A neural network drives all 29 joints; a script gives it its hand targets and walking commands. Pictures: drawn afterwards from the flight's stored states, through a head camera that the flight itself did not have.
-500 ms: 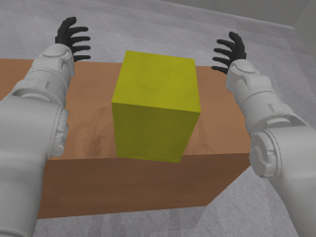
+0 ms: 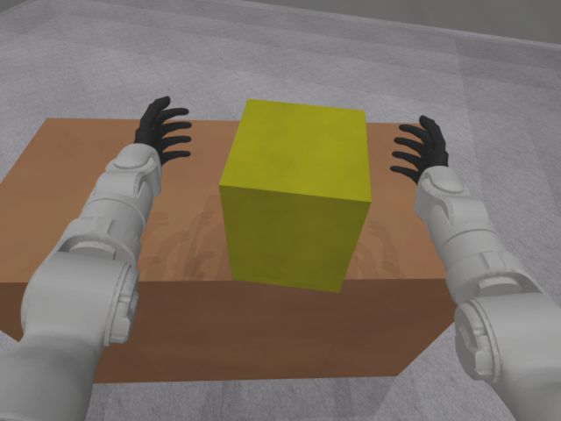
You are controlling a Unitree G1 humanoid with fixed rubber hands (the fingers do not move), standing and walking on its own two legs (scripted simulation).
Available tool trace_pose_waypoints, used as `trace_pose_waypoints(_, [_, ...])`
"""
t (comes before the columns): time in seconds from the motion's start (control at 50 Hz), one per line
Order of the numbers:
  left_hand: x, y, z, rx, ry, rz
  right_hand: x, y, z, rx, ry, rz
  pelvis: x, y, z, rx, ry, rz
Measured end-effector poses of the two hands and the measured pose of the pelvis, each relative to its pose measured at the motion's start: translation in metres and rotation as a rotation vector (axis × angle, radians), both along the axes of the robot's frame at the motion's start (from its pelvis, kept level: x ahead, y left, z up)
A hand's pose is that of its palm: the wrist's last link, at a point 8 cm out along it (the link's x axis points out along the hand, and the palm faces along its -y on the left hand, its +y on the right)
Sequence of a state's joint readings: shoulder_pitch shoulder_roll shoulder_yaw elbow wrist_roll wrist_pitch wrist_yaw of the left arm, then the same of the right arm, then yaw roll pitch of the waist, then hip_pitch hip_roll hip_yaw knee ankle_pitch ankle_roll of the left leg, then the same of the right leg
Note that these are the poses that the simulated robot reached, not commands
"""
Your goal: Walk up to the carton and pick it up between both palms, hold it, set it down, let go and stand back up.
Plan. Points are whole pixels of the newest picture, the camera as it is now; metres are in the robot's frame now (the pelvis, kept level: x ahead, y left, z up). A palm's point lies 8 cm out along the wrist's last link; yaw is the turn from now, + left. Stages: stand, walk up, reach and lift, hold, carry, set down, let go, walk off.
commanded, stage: set down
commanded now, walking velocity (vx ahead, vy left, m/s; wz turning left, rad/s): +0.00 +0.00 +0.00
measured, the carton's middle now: (295, 199) +0.49 -0.04 +0.02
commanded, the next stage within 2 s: none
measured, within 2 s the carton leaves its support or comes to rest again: neither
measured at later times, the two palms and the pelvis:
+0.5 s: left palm (135, 214) +0.41 +0.20 +0.09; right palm (419, 234) +0.37 -0.20 +0.08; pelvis -0.01 +0.01 +0.00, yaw +0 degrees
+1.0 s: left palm (136, 263) +0.36 +0.20 +0.05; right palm (420, 274) +0.32 -0.20 +0.05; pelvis +0.00 +0.01 +0.00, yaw -1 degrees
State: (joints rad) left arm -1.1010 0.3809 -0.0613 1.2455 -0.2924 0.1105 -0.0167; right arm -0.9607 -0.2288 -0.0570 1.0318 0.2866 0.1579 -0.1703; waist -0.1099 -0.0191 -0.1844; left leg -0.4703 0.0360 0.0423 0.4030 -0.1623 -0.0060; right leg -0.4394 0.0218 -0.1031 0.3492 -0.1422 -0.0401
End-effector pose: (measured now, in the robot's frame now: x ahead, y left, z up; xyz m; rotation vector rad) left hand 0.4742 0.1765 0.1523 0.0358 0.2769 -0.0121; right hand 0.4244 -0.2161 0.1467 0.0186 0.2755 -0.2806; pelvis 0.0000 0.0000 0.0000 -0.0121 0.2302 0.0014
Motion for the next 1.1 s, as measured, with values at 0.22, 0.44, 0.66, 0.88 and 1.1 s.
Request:
trace_pose_waypoints(0.22, [-0.029, 0.007, -0.036, 0.003, -0.005, -0.005, -0.021, 0.010, -0.027, 0.007, -0.004, 0.014, -0.005, 0.000, -0.001, -0.003, -0.050, -0.003])
trace_pose_waypoints(0.44, [-0.057, 0.024, -0.053, 0.022, -0.010, -0.010, -0.049, 0.014, -0.058, 0.027, 0.007, 0.010, -0.009, 0.009, -0.002, -0.008, -0.088, 0.002])
trace_pose_waypoints(0.66, [-0.078, 0.021, -0.072, 0.008, -0.013, -0.035, -0.074, 0.009, -0.073, 0.016, -0.017, 0.009, -0.010, 0.016, -0.002, -0.007, -0.117, -0.012])
trace_pose_waypoints(0.88, [-0.106, 0.026, -0.096, 0.013, 0.014, -0.024, -0.096, 0.016, -0.092, 0.019, -0.001, 0.027, -0.007, 0.016, -0.001, -0.005, -0.181, -0.021])
trace_pose_waypoints(1.1, [-0.128, 0.029, -0.111, 0.005, 0.005, -0.033, -0.116, 0.017, -0.104, 0.016, -0.020, 0.015, 0.003, 0.013, 0.002, -0.003, -0.211, -0.025])
